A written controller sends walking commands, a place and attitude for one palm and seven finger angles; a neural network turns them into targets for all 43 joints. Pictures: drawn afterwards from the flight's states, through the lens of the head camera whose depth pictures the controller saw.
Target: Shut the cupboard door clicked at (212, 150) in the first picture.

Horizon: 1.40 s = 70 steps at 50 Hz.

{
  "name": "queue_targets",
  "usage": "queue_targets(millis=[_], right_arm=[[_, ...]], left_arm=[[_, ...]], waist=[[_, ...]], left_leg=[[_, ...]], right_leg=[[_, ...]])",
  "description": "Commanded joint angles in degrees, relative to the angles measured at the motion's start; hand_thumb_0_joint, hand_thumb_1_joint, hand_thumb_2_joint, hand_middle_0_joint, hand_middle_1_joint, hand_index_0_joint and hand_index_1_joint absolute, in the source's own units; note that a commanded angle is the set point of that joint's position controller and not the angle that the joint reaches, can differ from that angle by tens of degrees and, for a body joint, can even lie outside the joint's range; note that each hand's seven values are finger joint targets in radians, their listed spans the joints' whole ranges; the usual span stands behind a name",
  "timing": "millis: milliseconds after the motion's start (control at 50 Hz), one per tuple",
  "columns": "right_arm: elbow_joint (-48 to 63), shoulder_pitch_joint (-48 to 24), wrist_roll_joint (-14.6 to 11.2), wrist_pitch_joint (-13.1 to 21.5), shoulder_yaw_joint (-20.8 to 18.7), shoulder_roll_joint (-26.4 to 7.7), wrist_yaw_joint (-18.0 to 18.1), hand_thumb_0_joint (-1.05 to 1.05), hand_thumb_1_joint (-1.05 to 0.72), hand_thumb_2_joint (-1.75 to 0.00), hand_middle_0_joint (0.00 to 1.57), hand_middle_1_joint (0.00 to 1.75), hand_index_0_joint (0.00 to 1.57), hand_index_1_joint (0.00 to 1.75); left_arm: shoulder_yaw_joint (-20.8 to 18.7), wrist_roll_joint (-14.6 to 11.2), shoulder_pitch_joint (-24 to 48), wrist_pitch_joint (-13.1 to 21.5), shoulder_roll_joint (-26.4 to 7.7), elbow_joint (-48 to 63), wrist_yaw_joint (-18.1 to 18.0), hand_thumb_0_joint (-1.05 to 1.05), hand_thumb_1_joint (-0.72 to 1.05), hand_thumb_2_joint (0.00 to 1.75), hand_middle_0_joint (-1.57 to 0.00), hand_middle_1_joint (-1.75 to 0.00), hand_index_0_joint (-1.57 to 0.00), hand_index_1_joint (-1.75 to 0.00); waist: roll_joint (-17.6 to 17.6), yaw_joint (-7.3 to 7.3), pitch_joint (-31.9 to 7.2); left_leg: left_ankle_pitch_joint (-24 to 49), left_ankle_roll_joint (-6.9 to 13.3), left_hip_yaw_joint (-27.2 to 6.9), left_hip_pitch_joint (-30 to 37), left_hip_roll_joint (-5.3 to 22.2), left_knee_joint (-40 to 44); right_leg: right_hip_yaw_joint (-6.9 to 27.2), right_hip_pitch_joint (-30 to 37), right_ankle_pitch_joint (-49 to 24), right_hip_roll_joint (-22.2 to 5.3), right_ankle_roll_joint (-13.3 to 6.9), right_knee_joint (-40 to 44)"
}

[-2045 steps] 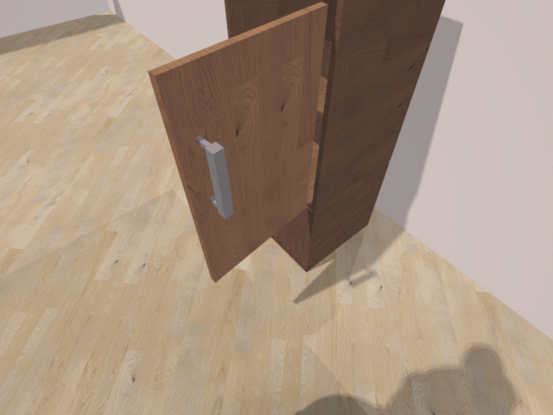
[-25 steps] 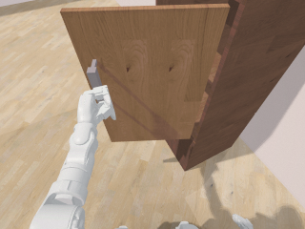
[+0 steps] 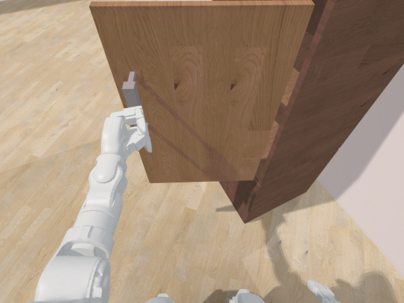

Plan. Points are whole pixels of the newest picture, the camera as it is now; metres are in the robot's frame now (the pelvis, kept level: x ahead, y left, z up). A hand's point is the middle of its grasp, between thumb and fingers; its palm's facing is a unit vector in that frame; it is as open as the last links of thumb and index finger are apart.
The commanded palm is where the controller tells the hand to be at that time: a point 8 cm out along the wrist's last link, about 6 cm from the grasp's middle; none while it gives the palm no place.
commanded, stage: push the door shut along its arc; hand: left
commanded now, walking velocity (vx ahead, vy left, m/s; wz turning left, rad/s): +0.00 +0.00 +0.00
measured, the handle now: (138, 110) +0.50 +0.15 +0.08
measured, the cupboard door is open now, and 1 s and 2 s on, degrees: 66 50 35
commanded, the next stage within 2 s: pull the fist back off the door in 1.72 s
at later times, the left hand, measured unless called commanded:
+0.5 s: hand (151, 115) +0.48 +0.12 +0.09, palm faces -0.12 -0.99 -0.03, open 3.1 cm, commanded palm +0.48 +0.15 +0.09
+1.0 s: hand (176, 95) +0.54 +0.07 +0.09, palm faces -0.26 -0.96 -0.01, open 3.1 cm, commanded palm +0.54 +0.13 +0.09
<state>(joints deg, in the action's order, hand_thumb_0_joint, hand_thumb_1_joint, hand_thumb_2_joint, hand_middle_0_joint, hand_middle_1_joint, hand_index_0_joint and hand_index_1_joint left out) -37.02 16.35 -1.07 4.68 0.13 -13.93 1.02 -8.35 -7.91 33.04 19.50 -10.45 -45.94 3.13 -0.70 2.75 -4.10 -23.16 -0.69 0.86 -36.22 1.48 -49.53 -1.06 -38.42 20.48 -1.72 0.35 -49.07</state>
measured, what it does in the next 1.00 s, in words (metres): stands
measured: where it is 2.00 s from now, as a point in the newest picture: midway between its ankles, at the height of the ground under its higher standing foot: outside the picture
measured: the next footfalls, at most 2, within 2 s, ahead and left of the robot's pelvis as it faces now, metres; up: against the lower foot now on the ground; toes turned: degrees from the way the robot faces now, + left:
none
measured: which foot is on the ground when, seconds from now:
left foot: down 0.00-1.00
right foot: down 0.00-1.00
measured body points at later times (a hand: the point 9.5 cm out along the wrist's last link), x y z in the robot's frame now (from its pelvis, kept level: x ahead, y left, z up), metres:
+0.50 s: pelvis -0.01 +0.00 -0.02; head +0.08 +0.01 +0.42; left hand +0.48 +0.17 +0.09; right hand +0.02 -0.27 -0.14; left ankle +0.01 +0.13 -0.70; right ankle +0.04 -0.12 -0.70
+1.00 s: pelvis -0.01 +0.00 -0.03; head +0.13 -0.01 +0.40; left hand +0.55 +0.12 +0.09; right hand -0.03 -0.26 -0.15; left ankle +0.01 +0.13 -0.70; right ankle +0.04 -0.12 -0.70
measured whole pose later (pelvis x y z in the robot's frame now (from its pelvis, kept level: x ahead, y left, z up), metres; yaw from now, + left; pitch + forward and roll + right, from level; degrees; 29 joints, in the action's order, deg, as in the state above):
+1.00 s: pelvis -0.01 +0.00 -0.03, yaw -1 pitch +22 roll -1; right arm -37.7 23.2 0.4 4.1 1.8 -16.2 -0.1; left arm -15.5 -4.2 68.9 15.6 -26.7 -74.9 16.1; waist -2.7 13.4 -4.3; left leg -25.6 -0.7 -0.1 -56.3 2.8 -60.2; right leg -1.6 -57.5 21.5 -0.4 0.1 -57.4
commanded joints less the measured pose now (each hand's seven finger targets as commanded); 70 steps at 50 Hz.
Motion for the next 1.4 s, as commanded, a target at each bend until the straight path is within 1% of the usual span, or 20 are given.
queue_targets(millis=[0, 60, 100, 240, 280, 320, 380, 460, 520, 700, 760, 800, 880, 940, 1060, 1080, 1120, 1260, 1280, 1380], right_arm=[[5.3, 2.9, -0.4, 2.0, -2.5, -8.4, 0.9, 0.00, -0.90, -0.90, 0.20, 0.30, 0.20, 0.30], [4.8, 3.6, -0.4, 2.2, -2.5, -8.5, 0.7, 0.00, -0.90, -0.90, 0.20, 0.30, 0.20, 0.30], [4.5, 4.5, -0.2, 1.9, -2.5, -9.0, 0.7, 0.00, -0.90, -0.90, 0.20, 0.30, 0.20, 0.30], [3.2, 7.2, 0.0, 1.7, -2.7, -9.8, 0.4, 0.00, -0.90, -0.90, 0.20, 0.30, 0.20, 0.30], [2.8, 8.1, 0.1, 1.6, -2.7, -10.2, 0.4, 0.00, -0.90, -0.90, 0.20, 0.30, 0.20, 0.30], [2.6, 8.6, 0.0, 1.6, -2.6, -10.2, 0.3, 0.00, -0.90, -0.90, 0.20, 0.30, 0.20, 0.30], [1.9, 9.8, 0.2, 1.8, -2.8, -10.8, 0.5, 0.00, -0.90, -0.90, 0.20, 0.30, 0.20, 0.30], [1.4, 11.2, 0.4, 2.2, -2.9, -10.9, 0.1, 0.00, -0.90, -0.90, 0.20, 0.30, 0.20, 0.30], [0.8, 12.3, 0.5, 2.1, -2.8, -11.4, 0.1, 0.00, -0.90, -0.90, 0.20, 0.30, 0.20, 0.30], [0.8, 14.6, 0.8, 1.7, -2.3, -12.2, 0.0, 0.00, -0.90, -0.90, 0.20, 0.30, 0.20, 0.30], [1.4, 15.4, 0.9, 1.6, -2.1, -12.3, 0.0, 0.00, -0.90, -0.90, 0.20, 0.30, 0.20, 0.30], [1.6, 15.8, 1.0, 1.5, -1.9, -12.0, -0.1, 0.00, -0.90, -0.90, 0.20, 0.30, 0.20, 0.30], [1.8, 17.1, 1.1, 1.0, -1.9, -12.2, -0.2, 0.00, -0.90, -0.90, 0.20, 0.30, 0.20, 0.30], [2.2, 17.5, 1.1, 0.5, -1.7, -12.4, -0.1, 0.00, -0.90, -0.90, 0.20, 0.30, 0.20, 0.30], [2.6, 19.1, 1.5, -0.3, -1.7, -12.4, -0.1, 0.00, -0.90, -0.90, 0.20, 0.30, 0.20, 0.30], [3.0, 19.4, 1.6, -0.2, -1.6, -12.3, -0.1, 0.00, -0.90, -0.90, 0.20, 0.30, 0.20, 0.30], [2.6, 19.5, 1.6, -0.6, -1.8, -12.4, 0.0, 0.00, -0.90, -0.90, 0.20, 0.30, 0.20, 0.30], [0.8, 20.9, 2.1, -0.6, -2.0, -12.8, 0.2, 0.00, -0.90, -0.90, 0.20, 0.30, 0.20, 0.30], [0.8, 21.1, 2.1, -0.4, -1.9, -12.6, 0.3, 0.00, -0.90, -0.90, 0.20, 0.30, 0.20, 0.30], [-0.7, 21.4, 2.7, 0.1, -2.1, -12.9, 0.3, 0.00, -0.90, -0.90, 0.20, 0.30, 0.20, 0.30]], left_arm=[[-2.0, -0.3, 29.9, 4.2, -9.3, 8.6, 1.3, 0.00, 0.90, 0.90, -1.30, -1.50, -1.30, -1.50], [-0.1, -0.3, 35.0, 4.4, -7.4, 5.4, 2.0, 0.00, 0.90, 0.90, -1.30, -1.50, -1.30, -1.50], [-2.0, -0.2, 36.6, 4.3, -9.7, 2.8, 2.1, 0.00, 0.90, 0.90, -1.30, -1.50, -1.30, -1.50], [-1.4, 0.1, 43.3, 4.8, -10.9, -3.5, 5.4, 0.00, 0.90, 0.90, -1.30, -1.50, -1.30, -1.50], [-2.4, 0.0, 45.3, 4.9, -12.9, -4.5, 6.5, 0.00, 0.90, 0.90, -1.30, -1.50, -1.30, -1.50], [0.1, -0.1, 48.2, 4.7, -10.8, -5.0, 7.7, 0.00, 0.90, 0.90, -1.30, -1.50, -1.30, -1.50], [-0.4, -0.4, 51.9, 4.1, -12.0, -6.7, 8.4, 0.00, 0.90, 0.90, -1.30, -1.50, -1.30, -1.50], [1.0, -0.1, 55.1, 4.2, -11.4, -6.2, 9.1, 0.00, 0.90, 0.90, -1.30, -1.50, -1.30, -1.50], [0.5, -0.1, 57.6, 3.4, -12.4, -8.9, 9.1, 0.00, 0.90, 0.90, -1.30, -1.50, -1.30, -1.50], [-3.9, 1.6, 63.2, 2.6, -20.6, -13.0, 10.4, 0.00, 0.90, 0.90, -1.30, -1.50, -1.30, -1.50], [-7.2, 1.7, 63.8, 1.9, -24.6, -13.9, 11.1, 0.00, 0.90, 0.90, -1.30, -1.50, -1.30, -1.50], [-6.7, 2.3, 65.0, 1.9, -24.9, -13.9, 11.7, 0.00, 0.90, 0.90, -1.30, -1.50, -1.30, -1.50], [-7.2, 2.5, 66.1, 0.9, -25.6, -15.7, 12.6, 0.00, 0.90, 0.90, -1.30, -1.50, -1.30, -1.50], [-9.6, 2.9, 67.6, -0.3, -29.7, -16.1, 13.4, 0.00, 0.90, 0.90, -1.30, -1.50, -1.30, -1.50], [-11.3, 4.7, 67.7, -2.0, -33.1, -18.6, 14.5, 0.00, 0.90, 0.90, -1.30, -1.50, -1.30, -1.50], [-11.0, 4.5, 67.8, -1.9, -32.4, -17.4, 14.8, 0.00, 0.90, 0.90, -1.30, -1.50, -1.30, -1.50], [-10.5, 4.8, 68.8, -2.5, -32.5, -18.2, 15.5, 0.00, 0.90, 0.90, -1.30, -1.50, -1.30, -1.50], [-7.9, 4.9, 76.2, -3.9, -30.2, -17.7, 16.5, 0.00, 0.90, 0.90, -1.30, -1.50, -1.30, -1.50], [-6.5, 4.5, 77.8, -3.6, -28.3, -16.4, 16.6, 0.00, 0.90, 0.90, -1.30, -1.50, -1.30, -1.50], [-4.6, 4.4, 81.8, -4.0, -25.3, -16.8, 16.7, 0.00, 0.90, 0.90, -1.30, -1.50, -1.30, -1.50]], waist=[[1.5, 2.05, -18.7], [0.0, 3.10, -19.2], [1.5, 3.43, -20.0], [1.6, 5.49, -22.1], [0.3, 5.87, -22.1], [-0.7, 7.11, -22.2], [-1.6, 8.32, -21.5], [-4.9, 8.81, -25.3], [-3.0, 10.20, -23.8], [-3.3, 11.85, -26.8], [-2.9, 11.40, -28.6], [-5.1, 11.69, -29.5], [-3.8, 12.75, -29.2], [-3.3, 12.63, -30.5], [-3.3, 13.16, -31.5], [-5.8, 12.85, -33.2], [-4.7, 13.71, -32.7], [-7.8, 15.98, -32.4], [-10.0, 16.47, -33.1], [-11.5, 18.14, -32.9]], left_leg=[[7.8, 1.4, -0.6, 6.0, -1.6, 6.8], [7.7, 1.2, -1.2, 6.9, -1.6, 6.2], [8.2, 1.3, -1.4, 6.0, -1.6, 5.7], [7.4, 1.5, -1.9, 3.8, -1.7, 3.6], [7.0, 1.6, -2.1, 3.4, -1.7, 3.2], [6.6, 1.5, -2.6, 3.9, -1.5, 3.0], [4.8, 1.7, -3.3, 3.9, -1.3, 2.5], [6.5, 1.5, -3.9, 5.6, -1.2, 1.6], [5.6, 1.7, -4.2, 3.9, -1.0, 1.2], [5.9, 2.4, -3.9, -0.4, -1.1, -1.2], [7.3, 2.7, -3.2, -2.7, -1.2, -2.4], [8.3, 2.7, -3.0, -2.7, -1.2, -3.1], [9.4, 2.9, -3.1, -3.4, -1.1, -4.0], [9.3, 3.1, -2.5, -6.4, -1.0, -4.9], [11.3, 3.3, -1.9, -8.9, -0.9, -6.6], [13.3, 3.2, -1.8, -7.1, -1.1, -6.9], [13.2, 3.2, -1.8, -7.2, -0.8, -7.5], [13.4, 2.9, -3.5, -2.8, -0.3, -8.0], [15.0, 2.9, -3.8, -0.4, -0.3, -8.0], [16.0, 2.7, -5.1, 2.7, 0.0, -8.6]], right_leg=[[-0.5, 9.1, -11.0, 2.0, -1.2, 5.8], [-1.0, 6.3, -10.1, 2.2, -1.5, 5.1], [-0.9, 6.1, -10.8, 2.2, -1.3, 4.6], [-0.5, 3.7, -10.2, 2.3, -1.3, 3.5], [-0.4, 2.7, -9.5, 2.3, -1.5, 3.3], [-0.7, 0.6, -8.4, 2.4, -1.4, 3.1], [-0.7, -2.4, -6.2, 2.6, -1.5, 3.1], [-0.8, -3.8, -6.6, 2.5, -1.7, 2.2], [-0.9, -5.2, -5.8, 2.7, -1.4, 2.2], [0.1, -4.9, -6.2, 2.8, -1.3, 1.1], [0.6, -2.4, -8.1, 2.9, -1.2, 0.6], [0.8, -3.0, -9.1, 2.8, -1.1, 0.1], [0.5, -3.7, -10.0, 3.2, -1.1, -0.4], [1.1, -1.4, -11.1, 3.2, -0.9, -0.7], [1.3, -0.8, -14.1, 3.4, -0.8, -1.8], [1.2, -1.2, -15.8, 3.5, -1.1, -2.3], [0.9, -2.3, -15.6, 3.5, -0.8, -2.2], [-0.4, -9.0, -11.8, 3.8, -1.1, -2.1], [-0.7, -10.7, -12.4, 3.8, -1.3, -2.4], [-1.7, -15.7, -10.7, 4.0, -1.6, -2.8]])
